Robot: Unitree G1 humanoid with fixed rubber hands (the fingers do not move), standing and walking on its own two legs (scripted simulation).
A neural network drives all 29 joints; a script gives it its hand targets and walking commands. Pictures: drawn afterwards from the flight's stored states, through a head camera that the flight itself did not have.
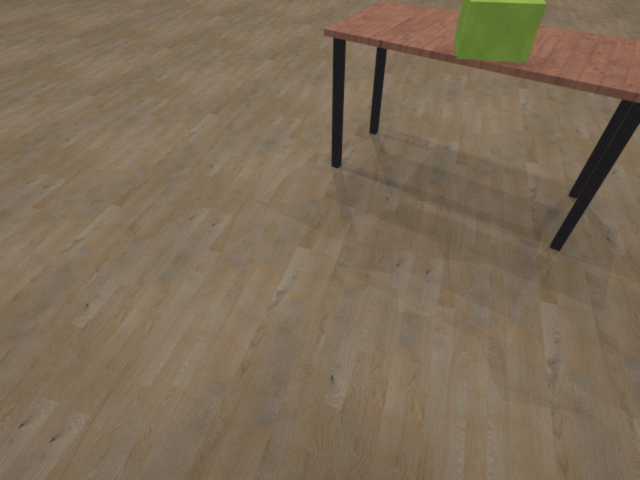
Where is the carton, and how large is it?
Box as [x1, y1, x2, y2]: [454, 0, 546, 62]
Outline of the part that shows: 463,0 454,38 457,58 525,62 546,4 543,0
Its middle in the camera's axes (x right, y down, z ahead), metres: +0.64 -0.78 +1.39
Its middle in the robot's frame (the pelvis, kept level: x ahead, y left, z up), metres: +1.59 -0.61 +0.03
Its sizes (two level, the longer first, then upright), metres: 0.237 0.188 0.182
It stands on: a table, 0.70 m high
